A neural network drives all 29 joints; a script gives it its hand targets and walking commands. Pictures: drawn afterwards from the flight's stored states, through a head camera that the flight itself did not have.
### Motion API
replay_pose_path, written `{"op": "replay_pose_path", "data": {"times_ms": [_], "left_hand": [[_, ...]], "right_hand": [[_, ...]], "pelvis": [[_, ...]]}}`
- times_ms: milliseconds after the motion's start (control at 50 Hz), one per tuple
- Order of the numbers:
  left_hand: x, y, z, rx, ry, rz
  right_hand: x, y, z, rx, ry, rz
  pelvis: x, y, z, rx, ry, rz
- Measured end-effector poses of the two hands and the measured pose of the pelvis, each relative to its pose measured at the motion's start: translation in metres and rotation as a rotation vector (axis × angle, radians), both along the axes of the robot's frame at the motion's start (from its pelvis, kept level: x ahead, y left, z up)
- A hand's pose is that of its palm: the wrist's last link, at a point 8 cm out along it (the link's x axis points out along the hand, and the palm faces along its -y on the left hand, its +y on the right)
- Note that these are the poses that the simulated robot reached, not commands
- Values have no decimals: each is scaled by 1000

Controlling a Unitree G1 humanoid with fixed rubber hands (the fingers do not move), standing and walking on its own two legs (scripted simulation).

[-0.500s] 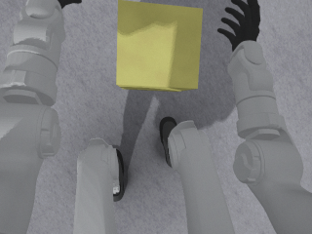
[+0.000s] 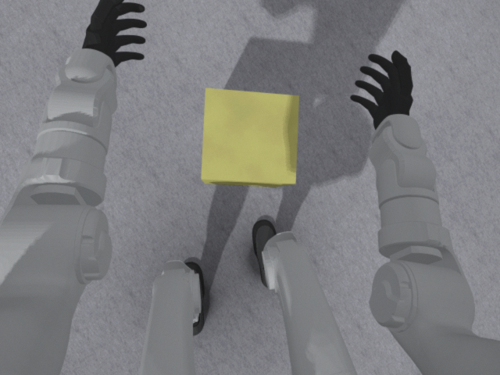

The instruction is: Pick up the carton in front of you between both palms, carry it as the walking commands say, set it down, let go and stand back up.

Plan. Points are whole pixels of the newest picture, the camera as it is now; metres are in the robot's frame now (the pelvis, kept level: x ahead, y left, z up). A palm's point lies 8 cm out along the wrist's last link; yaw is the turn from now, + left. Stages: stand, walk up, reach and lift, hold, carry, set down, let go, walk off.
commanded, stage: set down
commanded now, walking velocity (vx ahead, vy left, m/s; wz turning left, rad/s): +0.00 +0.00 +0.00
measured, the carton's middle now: (245, 145) +0.48 -0.11 -0.47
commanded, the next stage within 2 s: let go in 0.04 s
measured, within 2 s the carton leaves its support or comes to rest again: neither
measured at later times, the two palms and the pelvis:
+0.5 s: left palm (34, 159) +0.42 +0.15 +0.02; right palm (471, 172) +0.34 -0.27 +0.03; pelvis +0.05 -0.02 +0.12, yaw +1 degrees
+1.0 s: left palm out of the picture +0.30 +0.22 +0.10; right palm out of the picture +0.25 -0.24 +0.11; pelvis +0.10 +0.00 +0.18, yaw -2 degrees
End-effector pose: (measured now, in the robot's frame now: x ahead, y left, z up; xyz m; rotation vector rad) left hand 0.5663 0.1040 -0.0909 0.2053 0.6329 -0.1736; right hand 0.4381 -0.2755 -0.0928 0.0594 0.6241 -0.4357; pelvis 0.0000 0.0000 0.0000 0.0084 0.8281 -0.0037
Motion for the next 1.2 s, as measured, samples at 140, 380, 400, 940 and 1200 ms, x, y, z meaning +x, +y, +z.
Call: {"op": "replay_pose_path", "data": {"times_ms": [140, 380, 400, 940, 1200], "left_hand": [[-8, 4, 32, 8, 13, 16], [-104, 30, 76, 73, 45, 187], [-113, 33, 81, 75, 49, 199], [-256, 98, 186, 78, 103, 191], [-296, 133, 207, 83, 134, 219]], "right_hand": [[-5, 1, 33, -4, 16, 31], [-63, 8, 84, -54, 144, 277], [-69, 7, 90, -56, 154, 294], [-193, 27, 202, -47, 204, 341], [-176, 46, 206, -57, 184, 379]], "pelvis": [[7, -2, 34, 4, -21, 0], [33, -15, 96, 15, -172, 4], [35, -16, 101, 16, -193, 5], [100, -11, 177, -36, -717, -22], [106, 6, 181, -44, -865, -15]]}}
